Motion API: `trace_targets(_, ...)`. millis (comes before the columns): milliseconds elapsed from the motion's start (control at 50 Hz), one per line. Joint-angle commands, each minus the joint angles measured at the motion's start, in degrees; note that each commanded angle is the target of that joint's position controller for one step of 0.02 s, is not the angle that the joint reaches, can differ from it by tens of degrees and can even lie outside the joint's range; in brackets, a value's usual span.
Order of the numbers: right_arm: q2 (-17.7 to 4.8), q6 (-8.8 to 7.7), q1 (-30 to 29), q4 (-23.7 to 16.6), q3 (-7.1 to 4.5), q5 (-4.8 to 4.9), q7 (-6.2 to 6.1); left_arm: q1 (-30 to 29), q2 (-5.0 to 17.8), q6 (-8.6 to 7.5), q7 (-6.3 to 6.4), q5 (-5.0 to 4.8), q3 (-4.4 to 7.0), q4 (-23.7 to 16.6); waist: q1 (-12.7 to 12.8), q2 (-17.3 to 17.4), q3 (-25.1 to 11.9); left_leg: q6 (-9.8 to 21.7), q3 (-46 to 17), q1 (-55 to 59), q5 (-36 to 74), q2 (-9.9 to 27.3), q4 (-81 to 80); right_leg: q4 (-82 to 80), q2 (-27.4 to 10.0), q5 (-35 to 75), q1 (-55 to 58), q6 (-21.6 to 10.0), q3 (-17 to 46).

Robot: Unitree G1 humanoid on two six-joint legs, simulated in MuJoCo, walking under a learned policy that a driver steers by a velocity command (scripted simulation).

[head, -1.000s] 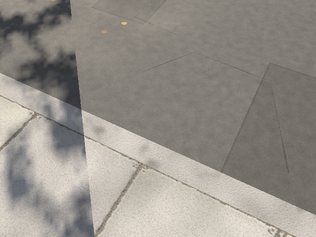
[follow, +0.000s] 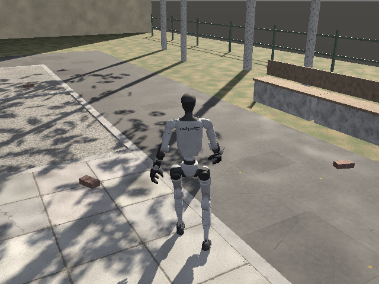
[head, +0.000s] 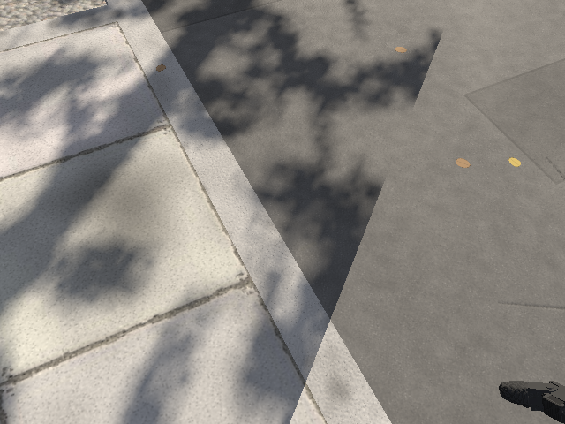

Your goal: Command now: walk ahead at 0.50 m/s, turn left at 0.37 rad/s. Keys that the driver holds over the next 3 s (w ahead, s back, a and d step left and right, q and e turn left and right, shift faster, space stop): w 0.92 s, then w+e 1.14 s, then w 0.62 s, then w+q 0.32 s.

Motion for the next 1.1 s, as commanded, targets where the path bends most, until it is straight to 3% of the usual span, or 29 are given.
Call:
trace_targets(20,-10.67,-1.33,18.99,1.07,-3.42,-0.52,-0.59,-4.41,8.27,-3.77,-1.17,-2.38,0.75,-7.75,-10.46,6.27,-17.1,14.46,-38.53,46.57,-5.92,20.16,-19.69,28.11,1.67,1.94,-40.75,-2.23,10.54)
trace_targets(40,-9.2,-1.65,15.16,1.05,-2.86,-0.24,-0.58,-6.0,7.4,-4.0,-0.78,-1.64,0.36,-7.95,-8.13,2.52,-11.98,12.25,-30.82,37.85,-0.16,17.54,-19.69,23.64,-0.98,7.02,-38.99,-2.66,10.03)
trace_targets(60,-7.32,-1.77,11.34,0.76,-2.22,-0.6,-0.6,-6.4,7.24,-3.79,-0.36,-0.25,0.55,-7.36,-5.93,1.44,-8.87,10.76,-25.4,30.24,6.27,15.38,-20.4,19.61,-2.68,10.03,-35.55,-2.37,9.8)
trace_targets(80,-5.64,-2.03,9.31,0.32,-1.57,-1.2,-0.62,-4.76,7.25,-3.09,-0.38,0.09,0.77,-6.81,-3.77,2.2,-7.9,10.14,-22.01,25.35,10.72,13.61,-21.98,17.51,-3.84,12.15,-31.52,-2.26,10.35)
trace_targets(140,-6.14,-3.18,9.14,1.75,-1.64,-1.02,-0.86,-2.87,4.75,-1.16,-0.32,0.57,0.42,-5.94,-1.95,2.16,-6.64,10.98,-16.93,19.78,16.3,12.67,-25.99,12.59,-3.85,15.94,-28.75,-0.48,9.45)
trace_targets(200,-7.0,-3.4,11.26,3.78,-1.8,-0.95,-1.69,-8.31,3.29,-0.74,-0.17,1.03,-0.04,-7.56,-3.27,1.72,-3.64,9.89,-12.61,19.82,18.14,11.29,-27.82,3.5,-3.62,25.07,-32.56,0.87,9.19)
trace_targets(280,-7.83,-3.0,14.34,6.05,-1.8,-0.59,-2.32,-15.6,1.51,-1.47,-1.19,0.47,-0.81,-9.1,-6.37,2.38,-1.64,7.08,-8.84,21.05,12.85,9.58,-28.4,-11.58,-1.18,37.41,-30.35,0.29,7.74)
trace_targets(340,-8.61,-2.69,17.4,8.18,-1.99,-0.25,-2.35,-20.27,1.72,-1.86,-2.1,-0.03,-0.96,-10.67,-8.26,2.62,0.3,7.06,-10.07,24.94,9.85,11.75,-27.56,-17.13,0.15,37.84,-30.8,-0.7,7.54)
trace_targets(400,-9.18,-1.94,18.83,9.86,-2.3,-0.04,-2.67,-22.01,2.6,-2.31,-3.11,0.01,-0.79,-12.07,-7.99,3.19,0.77,6.21,-11.57,31.46,13.78,14.64,-24.08,-20.72,1.03,31.99,-32.34,-2.93,7.83)
trace_targets(440,-9.82,-1.43,18.23,10.35,-2.54,0.0,-2.98,-19.31,3.69,-2.51,-3.38,0.1,-0.37,-11.64,-6.12,4.4,-0.85,4.89,-11.58,33.69,21.84,15.06,-20.58,-22.04,2.49,27.4,-27.74,-4.61,6.68)
trace_targets(480,-9.35,-0.9,16.55,10.12,-2.13,-0.33,-3.2,-7.22,7.12,-2.57,-2.74,0.42,1.5,-8.29,0.37,4.05,-8.93,2.48,-8.13,31.01,37.27,10.84,-6.21,-23.33,5.3,28.25,-9.3,-7.69,3.9)
trace_targets(500,-6.84,-0.91,17.04,8.92,-0.93,-1.38,-3.39,2.96,10.94,-2.46,-2.21,1.07,2.45,-6.58,3.95,-1.0,-17.78,0.39,-5.78,20.09,23.94,7.47,10.51,-20.77,-4.03,31.79,8.57,-11.54,14.05)
trace_targets(520,-0.26,-2.1,25.72,8.55,0.93,-0.88,-2.72,6.82,14.77,-2.19,-2.43,0.91,3.47,-5.0,0.23,-17.19,-25.67,-4.03,-4.87,-3.79,-15.98,-3.11,31.56,-25.82,-16.99,18.84,29.49,-21.22,41.61)
trace_targets(540,-5.36,-3.04,21.85,9.31,0.08,-0.09,-2.47,7.42,9.0,-2.07,-2.45,-0.23,2.01,-5.06,3.19,-12.8,-25.03,-3.58,-11.71,-10.93,-23.56,-1.67,37.58,-32.2,-16.5,8.55,29.45,-19.87,48.57)
trace_targets(560,-8.36,-3.6,15.53,7.32,-0.82,1.15,-2.22,2.95,7.16,-1.95,-2.15,-0.14,1.28,-5.7,2.99,-9.17,-15.62,-3.1,-10.34,-14.76,-19.0,1.48,38.34,-33.57,-14.83,8.13,21.91,-17.09,40.07)
trace_targets(580,-7.94,-3.84,11.89,6.35,-0.58,0.87,-2.41,-1.26,6.34,-1.7,-1.98,0.39,0.91,-6.46,1.38,-4.23,-10.5,-3.01,-8.17,-13.32,-13.92,4.45,35.67,-34.64,-12.75,13.19,13.32,-15.72,33.73)
trace_targets(600,-7.39,-3.69,9.57,6.19,-0.8,-0.35,-2.59,-3.89,4.62,-1.65,-2.18,0.87,0.32,-6.63,-0.06,-1.95,-5.91,-3.04,-7.36,-11.27,-10.86,6.11,31.65,-36.54,-10.03,19.64,5.79,-14.7,28.6)
trace_targets(620,-6.66,-3.28,11.92,6.31,-0.96,-0.39,-2.57,-5.24,4.24,-1.92,-2.09,1.45,0.08,-6.79,-2.6,-5.4,-6.08,-3.38,-7.82,-7.64,-8.59,7.62,29.85,-37.82,-9.32,23.33,1.94,-15.15,26.17)
trace_targets(640,-5.85,-2.75,13.53,7.02,-0.84,-0.33,-2.58,-5.8,3.77,-2.14,-2.19,1.24,0.04,-6.7,-3.41,-5.98,-5.88,-3.97,-7.57,-5.37,-8.03,8.08,28.26,-39.32,-8.34,25.23,-0.43,-15.56,24.39)
trace_targets(720,-3.68,-1.74,9.97,6.17,-0.32,-0.94,-2.91,-4.4,5.95,-2.57,-1.62,0.67,0.65,-4.94,-3.6,-4.17,-3.12,-6.14,-6.05,-7.98,-2.12,9.2,19.19,-43.09,-7.67,31.6,-3.44,-16.52,17.8)
trace_targets(820,-1.86,-2.62,0.94,4.5,0.41,-0.74,-2.12,-1.13,7.28,-1.69,-0.83,0.0,0.91,-2.97,-0.43,-3.86,-1.46,-6.42,-3.96,-6.23,12.57,7.45,1.75,-43.66,-4.84,32.26,-1.7,-13.63,11.1)
trace_targets(900,-2.15,-3.18,-5.18,2.53,0.49,-0.12,-1.01,2.77,8.08,-0.7,-0.71,-0.47,1.13,-0.63,1.71,-4.09,0.17,-5.59,-3.37,-6.28,12.9,5.92,-4.95,-41.61,-7.35,31.01,3.66,-13.28,11.66)
trace_targets(960,-3.64,-3.79,-5.63,1.6,0.0,-0.19,-0.27,3.1,8.8,0.26,-0.29,-0.83,1.54,0.42,0.23,-4.73,0.29,-3.66,-3.99,-4.16,7.14,5.0,-8.37,-37.64,-9.61,34.51,7.49,-12.09,14.02)
trace_targets(1000,-5.92,-4.22,2.16,3.65,-1.26,-0.5,-0.5,0.93,9.43,0.79,-0.03,-0.92,1.68,0.23,-4.83,-5.14,-3.8,-1.96,-1.92,7.89,5.19,2.48,-11.43,-29.23,-7.74,45.63,6.51,-10.44,13.34)
trace_targets(1020,-9.02,-4.29,11.22,6.15,-2.72,-0.9,-1.1,0.83,7.41,0.79,0.0,-0.38,0.9,-0.18,-8.73,-3.73,-10.42,-0.11,-2.96,22.37,6.69,4.02,-10.27,-18.21,-4.34,45.95,1.26,-8.61,11.24)
trace_targets(1040,-13.67,-4.0,21.34,7.34,-3.86,-1.64,-1.86,1.47,3.01,0.6,-0.01,1.48,-0.73,-1.96,-11.71,5.08,-20.3,3.24,-16.4,39.65,7.58,16.55,-8.6,1.18,0.81,26.52,-10.86,-6.03,8.06)
trace_targets(1060,-15.42,-3.58,21.63,8.12,-3.98,-1.93,-1.48,8.92,-1.34,-0.56,-0.32,-0.24,-1.83,-2.24,-7.54,19.84,-25.77,10.89,-40.69,52.3,-5.59,25.97,-16.6,16.61,8.34,-4.05,-30.1,-3.74,10.3)
trace_targets(1080,-9.4,-3.57,19.87,7.43,-2.63,-1.35,-1.51,5.01,5.79,-1.04,-0.39,-1.67,-0.18,-1.29,-9.71,11.08,-20.02,8.73,-38.94,47.55,-13.18,24.0,-19.57,22.26,4.89,-2.45,-35.49,-3.8,14.97)
trace_targets(1100,-7.12,-3.72,16.35,7.3,-1.83,-1.02,-1.71,0.23,7.65,-1.2,-0.45,-2.17,0.6,-2.71,-9.24,8.06,-12.67,6.45,-30.07,40.46,-11.95,22.36,-20.66,22.25,2.5,3.27,-37.51,-4.2,13.88)
Next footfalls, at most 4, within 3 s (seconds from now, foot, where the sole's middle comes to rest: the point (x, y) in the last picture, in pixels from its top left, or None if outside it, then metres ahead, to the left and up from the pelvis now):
0.48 right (366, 415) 0.46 -0.13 -0.75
1.02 left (259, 299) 0.73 0.13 -0.75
1.58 right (364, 222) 0.99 -0.14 -0.75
2.06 left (341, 134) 1.34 -0.08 -0.75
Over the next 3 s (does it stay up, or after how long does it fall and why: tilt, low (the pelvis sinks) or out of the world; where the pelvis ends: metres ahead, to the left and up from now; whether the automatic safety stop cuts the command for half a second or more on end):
stays up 1.51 -0.41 0.02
